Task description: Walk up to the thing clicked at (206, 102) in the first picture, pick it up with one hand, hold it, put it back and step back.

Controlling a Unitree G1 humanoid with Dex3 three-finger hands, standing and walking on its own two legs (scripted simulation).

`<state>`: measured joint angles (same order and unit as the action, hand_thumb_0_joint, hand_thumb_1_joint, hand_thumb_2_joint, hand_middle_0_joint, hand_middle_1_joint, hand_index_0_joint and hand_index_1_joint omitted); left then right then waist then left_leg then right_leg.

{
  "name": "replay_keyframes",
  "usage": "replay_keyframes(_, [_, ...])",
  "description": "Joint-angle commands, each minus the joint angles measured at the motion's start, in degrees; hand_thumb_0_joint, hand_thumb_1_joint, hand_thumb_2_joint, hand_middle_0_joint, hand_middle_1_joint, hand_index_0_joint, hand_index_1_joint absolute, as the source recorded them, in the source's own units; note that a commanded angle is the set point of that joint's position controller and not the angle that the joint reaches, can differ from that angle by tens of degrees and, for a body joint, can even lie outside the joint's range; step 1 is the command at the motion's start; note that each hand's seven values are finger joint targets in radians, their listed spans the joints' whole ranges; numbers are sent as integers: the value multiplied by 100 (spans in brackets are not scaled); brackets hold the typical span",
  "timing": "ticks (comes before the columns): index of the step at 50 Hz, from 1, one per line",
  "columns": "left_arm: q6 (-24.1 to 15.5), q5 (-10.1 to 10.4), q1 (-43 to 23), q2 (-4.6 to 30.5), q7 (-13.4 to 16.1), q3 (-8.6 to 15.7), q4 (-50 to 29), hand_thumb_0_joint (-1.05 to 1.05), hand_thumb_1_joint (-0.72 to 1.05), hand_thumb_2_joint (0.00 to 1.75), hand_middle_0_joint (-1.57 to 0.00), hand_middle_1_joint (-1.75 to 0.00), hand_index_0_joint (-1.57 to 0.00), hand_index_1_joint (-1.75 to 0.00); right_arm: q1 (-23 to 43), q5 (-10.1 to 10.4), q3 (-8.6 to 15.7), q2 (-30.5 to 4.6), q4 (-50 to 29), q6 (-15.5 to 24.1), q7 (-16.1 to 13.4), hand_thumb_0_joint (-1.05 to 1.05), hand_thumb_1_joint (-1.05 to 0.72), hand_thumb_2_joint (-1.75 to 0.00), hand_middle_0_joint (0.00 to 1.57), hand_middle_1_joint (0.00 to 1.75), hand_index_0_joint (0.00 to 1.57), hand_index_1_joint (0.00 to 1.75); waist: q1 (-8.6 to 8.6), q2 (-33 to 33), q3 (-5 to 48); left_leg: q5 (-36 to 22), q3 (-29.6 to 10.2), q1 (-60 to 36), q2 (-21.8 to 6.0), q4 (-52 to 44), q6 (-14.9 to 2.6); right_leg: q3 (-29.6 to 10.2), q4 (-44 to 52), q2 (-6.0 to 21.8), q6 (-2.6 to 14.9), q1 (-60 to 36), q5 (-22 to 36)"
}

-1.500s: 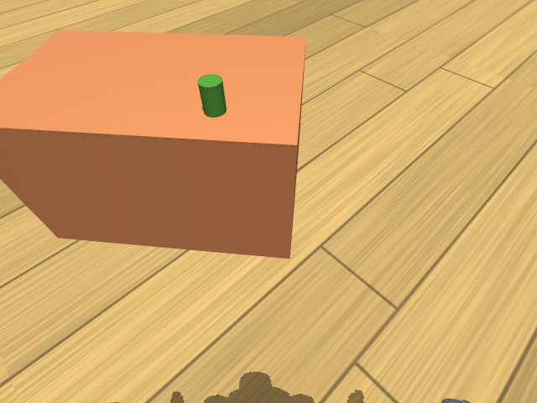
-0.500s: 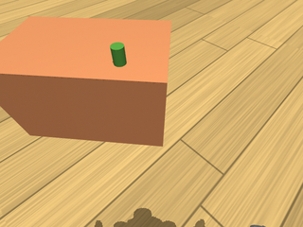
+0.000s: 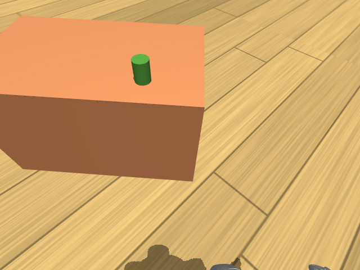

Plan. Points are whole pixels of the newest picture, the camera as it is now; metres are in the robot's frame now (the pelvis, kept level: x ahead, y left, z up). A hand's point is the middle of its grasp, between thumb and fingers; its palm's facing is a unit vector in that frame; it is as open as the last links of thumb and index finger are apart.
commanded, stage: walk up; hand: left
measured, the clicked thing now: (141, 70) +0.83 +0.17 -0.07
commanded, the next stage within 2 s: none
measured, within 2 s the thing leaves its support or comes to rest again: neither
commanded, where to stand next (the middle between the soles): +0.37 +0.00 m, yaw -4 degrees
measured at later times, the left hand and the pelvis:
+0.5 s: hand (103, 207) +0.28 +0.23 -0.12, palm faces -0.05 -0.93 -0.37, open 7.4 cm; pelvis +0.16 -0.02 -0.01, yaw -4 degrees
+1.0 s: hand (95, 183) +0.37 +0.28 -0.17, palm faces -0.12 -0.94 -0.32, open 7.4 cm; pelvis +0.28 +0.03 -0.01, yaw -6 degrees
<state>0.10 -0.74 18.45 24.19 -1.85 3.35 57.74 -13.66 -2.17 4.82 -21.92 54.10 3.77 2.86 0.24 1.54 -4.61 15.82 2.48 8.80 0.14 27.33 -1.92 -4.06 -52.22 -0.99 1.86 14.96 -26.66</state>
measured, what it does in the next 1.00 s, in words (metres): walks ahead: right foot, then left foot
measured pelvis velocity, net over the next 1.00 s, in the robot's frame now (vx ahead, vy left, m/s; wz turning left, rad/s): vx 0.28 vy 0.03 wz -0.10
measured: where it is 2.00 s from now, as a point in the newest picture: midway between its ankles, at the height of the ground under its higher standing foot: (177, 244)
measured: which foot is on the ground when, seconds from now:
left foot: down 0.00-0.36, up 0.38-0.74, down 0.76-1.00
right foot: up 0.00-0.30, down 0.32-0.78, up 0.80-1.00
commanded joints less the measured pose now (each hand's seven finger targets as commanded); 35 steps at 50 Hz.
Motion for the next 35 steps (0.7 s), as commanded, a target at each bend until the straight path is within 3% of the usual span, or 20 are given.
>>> replay_keyframes(1, [-317, 67, -117, 1047, 32, 185, -661, 0, 90, 90, -20, -30, -20, -30, -145, 122, 275, -1251, -545, 95, -176, 0, -90, -90, 20, 30, 20, 30, -71, -715, -59, -1383, -1364, -1191, -1432, -1313, -580, -341, -559, 313, 33, 1782, 533])
replay_keyframes(3, [-288, 78, -196, 920, -15, 169, -733, 0, 90, 90, -20, -30, -20, -30, -488, 128, 268, -1250, -521, 122, -194, 0, -90, -90, 20, 30, 20, 30, -217, -845, -200, -2813, -990, -1045, -1292, -1177, -515, -169, -363, 247, -24, 1716, 900])
replay_keyframes(6, [-280, 81, -433, 834, -50, 118, -1017, 0, 90, 90, -20, -30, -20, -30, -503, 146, 271, -1324, -701, 97, -202, 0, -90, -90, 20, 30, 20, 30, -206, -991, -413, -3325, -576, -942, -1234, -1179, -786, 114, 446, 248, -84, 1699, 1155])
replay_keyframes(10, [-312, 40, -804, 799, -136, 160, -1207, 0, 90, 90, -20, -30, -20, -30, -362, 133, 292, -1351, -985, 69, -160, 0, -90, -90, 20, 30, 20, 30, -237, -976, -493, -2502, -221, -177, -1087, -1091, -735, 507, 1614, 423, -40, 665, 1886])
replay_keyframes(13, [-336, 25, -675, 798, -137, 222, -1202, 0, 90, 90, -20, -30, -20, -30, -445, 144, 309, -1388, -1084, 11, -170, 0, -90, -90, 20, 30, 20, 30, -170, -775, -253, -1595, -486, -39, -1240, -822, -791, 560, 1708, 362, 91, 146, 1967])
replay_keyframes(14, [-348, 20, -563, 828, -124, 252, -1176, 0, 90, 90, -20, -30, -20, -30, -489, 148, 303, -1381, -1113, -5, -177, 0, -90, -90, 20, 30, 20, 30, -87, -640, -171, -1639, -540, -8, -1249, -548, -771, 575, 1772, 296, 131, -69, 1849])
replay_keyframes(15, [-382, 18, -225, 857, -97, 300, -1110, 0, 90, 90, -20, -30, -20, -30, -448, 151, 290, -1360, -1172, -16, -175, 0, -90, -90, 20, 30, 20, 30, 136, -385, 1, -2134, -452, 41, -1169, 127, -716, 619, 2075, 226, 191, -556, 1865])
replay_keyframes(16, [-443, -1, 252, 1037, -43, 385, -988, 0, 90, 90, -20, -30, -20, -30, -566, 174, 219, -1171, -1223, -14, -170, 0, -90, -90, 20, 30, 20, 30, 386, 140, 390, -2297, -245, 367, -886, 1199, -547, 529, 2226, 156, 315, -1452, 1826])
replay_keyframes(17, [-489, -27, 779, 1375, 23, 544, -957, 0, 90, 90, -20, -30, -20, -30, -902, 166, 140, -994, -1237, -17, -157, 0, -90, -90, 20, 30, 20, 30, 571, 904, 793, -1623, 1, 954, -403, 2683, -371, -368, 2662, 625, 510, -2222, 1245])
replay_keyframes(18, [-502, -1, 1079, 1829, 70, 642, -1032, 0, 90, 90, -20, -30, -20, -30, -1136, 202, 100, -865, -1324, -45, -142, 0, -90, -90, 20, 30, 20, 30, 605, 1756, 1103, 1299, 144, 2077, 468, 4159, -115, -3166, 3381, 2346, 1319, -2740, 1131])
replay_keyframes(19, [-501, 71, 736, 1879, 79, 625, -1135, 0, 90, 90, -20, -30, -20, -30, -1030, 162, 205, -1387, -1172, -112, -204, 0, -90, -90, 20, 30, 20, 30, 528, 1166, 900, 1850, -468, 2235, 138, 4518, -97, -4005, 3555, 2666, 1753, -2166, 612])
replay_keyframes(20, [-482, 139, 434, 1684, 102, 584, -1225, 0, 90, 90, -20, -30, -20, -30, -895, 140, 234, -1455, -1094, -119, -222, 0, -90, -90, 20, 30, 20, 30, 467, 770, 494, 1739, -634, 2164, -32, 4639, -73, -3666, 3820, 2565, 1746, -1466, 67])
replay_keyframes(21, [-479, 171, 188, 1488, 119, 519, -1260, 0, 90, 90, -20, -30, -20, -30, -825, 204, 231, -1419, -990, -117, -197, 0, -90, -90, 20, 30, 20, 30, 318, 390, 162, 1217, -885, 2054, -194, 4631, -93, -2797, 3892, 2232, 1444, -921, 171])
replay_keyframes(23, [-519, 140, -200, 1214, 140, 426, -1360, 0, 90, 90, -20, -30, -20, -30, -1097, 239, 173, -1199, -905, -174, -107, 0, -90, -90, 20, 30, 20, 30, 9, 419, -53, 557, -760, 1787, -365, 4075, -77, -1578, 3908, 1583, 954, -288, 304])
replay_keyframes(25, [-571, 82, -270, 1143, 107, 406, -1405, 0, 90, 90, -20, -30, -20, -30, -1199, 157, 192, -1129, -863, -216, -29, 0, -90, -90, 20, 30, 20, 30, -59, 478, -87, 166, -557, 1598, -384, 3725, -5, -969, 3914, 1248, 968, 98, 615])
replay_keyframes(27, [-609, 49, -141, 1152, 76, 395, -1483, 0, 90, 90, -20, -30, -20, -30, -1132, 119, 220, -1096, -879, -213, 19, 0, -90, -90, 20, 30, 20, 30, -14, 468, -71, 39, -385, 1651, -404, 3164, 130, -712, 3920, 1186, 1001, 78, 737])
replay_keyframes(30, [-575, -24, -204, 1317, 23, 461, -1596, 0, 90, 90, -20, -30, -20, -30, -797, 56, 260, -1082, -996, -154, 66, 0, -90, -90, 20, 30, 20, 30, 49, 785, -138, 300, -182, 1587, -533, 1887, 316, -488, 3983, 1227, 1089, 291, 56])
replay_keyframes(31, [-551, -54, -211, 1361, -3, 470, -1635, 0, 90, 90, -20, -30, -20, -30, -650, 43, 261, -1089, -1033, -115, 79, 0, -90, -90, 20, 30, 20, 30, 87, 857, -123, 322, -168, 1359, -535, 1546, 306, -496, 3941, 1246, 1063, 451, -83])
replay_keyframes(33, [-470, -66, -155, 1297, 3, 412, -1595, 0, 90, 90, -20, -30, -20, -30, -554, 44, 262, -1042, -963, -46, 17, 0, -90, -90, 20, 30, 20, 30, 182, 835, -29, -6, -36, 900, -395, 1137, 328, -397, 3568, 1191, 1001, 648, 276])
replay_keyframes(35, [-388, -24, -356, 1276, 36, 331, -1619, 0, 90, 90, -20, -30, -20, -30, -774, 40, 260, -965, -816, 0, -81, 0, -90, -90, 20, 30, 20, 30, -30, 674, 211, -798, -2, 2, -308, 750, 235, -374, 3056, 1256, 879, 1084, 617])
